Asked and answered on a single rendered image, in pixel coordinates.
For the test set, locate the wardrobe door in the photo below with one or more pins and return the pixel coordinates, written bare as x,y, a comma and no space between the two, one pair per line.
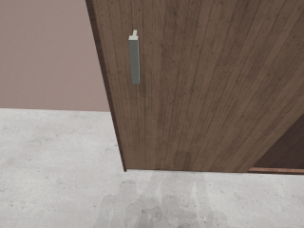
220,80
288,151

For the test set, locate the handle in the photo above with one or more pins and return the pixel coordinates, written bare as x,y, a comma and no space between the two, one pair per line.
133,42

